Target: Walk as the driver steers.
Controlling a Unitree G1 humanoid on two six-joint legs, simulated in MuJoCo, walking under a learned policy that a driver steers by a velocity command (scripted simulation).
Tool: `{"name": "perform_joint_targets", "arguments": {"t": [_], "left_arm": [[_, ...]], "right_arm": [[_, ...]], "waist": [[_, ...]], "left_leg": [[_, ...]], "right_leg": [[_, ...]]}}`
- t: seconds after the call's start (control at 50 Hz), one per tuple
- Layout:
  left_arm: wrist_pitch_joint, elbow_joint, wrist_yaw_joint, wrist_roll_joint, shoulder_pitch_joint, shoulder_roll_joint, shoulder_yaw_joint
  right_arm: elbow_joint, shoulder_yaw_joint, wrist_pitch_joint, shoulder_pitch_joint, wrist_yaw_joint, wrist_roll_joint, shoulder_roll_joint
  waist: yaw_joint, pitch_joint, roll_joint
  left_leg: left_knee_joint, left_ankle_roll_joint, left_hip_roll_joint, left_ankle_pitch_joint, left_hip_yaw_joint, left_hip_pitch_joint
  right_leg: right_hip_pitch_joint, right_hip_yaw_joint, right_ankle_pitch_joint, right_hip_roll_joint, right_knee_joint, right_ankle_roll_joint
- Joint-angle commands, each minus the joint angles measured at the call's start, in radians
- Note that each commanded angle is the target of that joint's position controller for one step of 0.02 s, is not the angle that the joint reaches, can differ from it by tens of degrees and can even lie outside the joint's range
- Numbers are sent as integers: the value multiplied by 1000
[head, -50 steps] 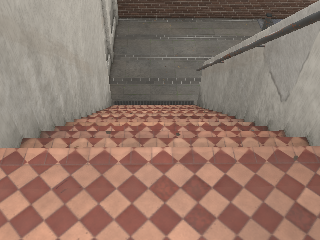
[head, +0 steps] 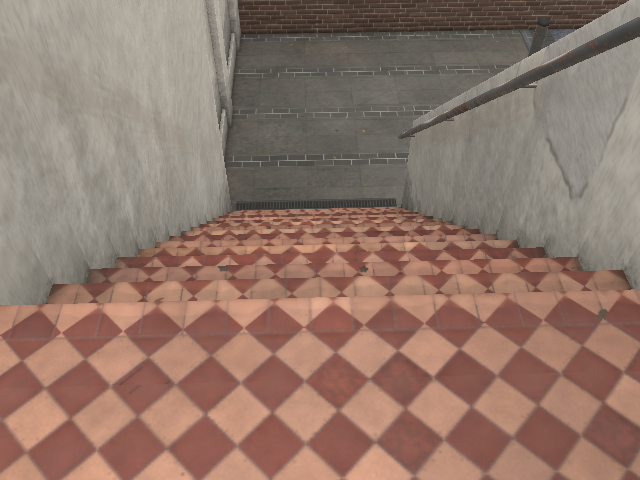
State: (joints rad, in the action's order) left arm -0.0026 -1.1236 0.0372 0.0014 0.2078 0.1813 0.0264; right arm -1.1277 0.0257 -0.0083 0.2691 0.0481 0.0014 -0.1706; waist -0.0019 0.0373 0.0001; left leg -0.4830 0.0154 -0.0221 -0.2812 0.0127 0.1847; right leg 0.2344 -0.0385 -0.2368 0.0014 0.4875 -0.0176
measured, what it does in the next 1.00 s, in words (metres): stands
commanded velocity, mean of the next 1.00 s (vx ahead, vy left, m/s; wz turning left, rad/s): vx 0.00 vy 0.00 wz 0.00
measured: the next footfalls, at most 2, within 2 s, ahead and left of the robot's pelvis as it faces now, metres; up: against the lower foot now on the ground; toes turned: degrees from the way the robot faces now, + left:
right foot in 1.86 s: +0.45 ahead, -0.08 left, +0.00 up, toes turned -2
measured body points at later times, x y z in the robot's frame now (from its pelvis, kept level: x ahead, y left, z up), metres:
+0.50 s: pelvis +0.00 +0.00 +0.00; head +0.02 +0.00 +0.45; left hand +0.02 +0.24 -0.16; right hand -0.01 -0.23 -0.16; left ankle -0.01 +0.13 -0.74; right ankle +0.02 -0.11 -0.74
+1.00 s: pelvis +0.01 +0.00 +0.00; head +0.02 +0.00 +0.45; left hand +0.02 +0.24 -0.16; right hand -0.01 -0.23 -0.16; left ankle -0.01 +0.13 -0.74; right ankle +0.02 -0.11 -0.74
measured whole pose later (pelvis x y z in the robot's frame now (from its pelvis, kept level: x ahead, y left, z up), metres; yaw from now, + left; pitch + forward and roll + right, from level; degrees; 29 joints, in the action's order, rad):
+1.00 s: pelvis +0.01 +0.00 +0.00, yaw +0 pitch +0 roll +0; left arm 0.00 -1.11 0.04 0.01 0.25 0.17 0.02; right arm -1.11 0.02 -0.01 0.32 0.05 0.00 -0.16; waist 0.00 0.03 0.00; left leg -0.49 0.01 -0.02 -0.30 0.01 0.19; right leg 0.24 -0.04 -0.25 0.00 0.50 -0.01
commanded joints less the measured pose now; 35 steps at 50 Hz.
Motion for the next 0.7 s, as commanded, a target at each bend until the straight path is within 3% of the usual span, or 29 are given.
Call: {"name": "perform_joint_targets", "arguments": {"t": [0.02, 0.7], "left_arm": [[6, 21, 3, 0, 36, 92, 12], [8, 26, 5, 3, 87, 77, 8]], "right_arm": [[14, 11, -5, 63, 3, 0, -86], [24, 7, -6, 116, 3, -3, -71]], "waist": [[0, 13, -2], [-1, 18, -3]], "left_leg": [[89, -24, -11, 87, -8, 66], [82, -25, -9, 112, -7, 68]], "right_leg": [[-26, 43, 73, 37, -92, -26], [-28, 39, 114, 34, -76, -24]]}}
